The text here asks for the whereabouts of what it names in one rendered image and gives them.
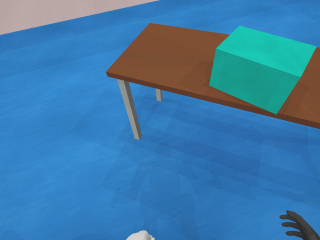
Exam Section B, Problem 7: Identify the table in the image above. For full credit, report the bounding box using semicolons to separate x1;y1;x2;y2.
106;23;320;140

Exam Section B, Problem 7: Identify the carton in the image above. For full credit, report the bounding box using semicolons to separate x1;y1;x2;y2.
209;26;317;114

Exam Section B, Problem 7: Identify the robot right hand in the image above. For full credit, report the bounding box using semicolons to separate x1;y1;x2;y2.
279;210;320;240

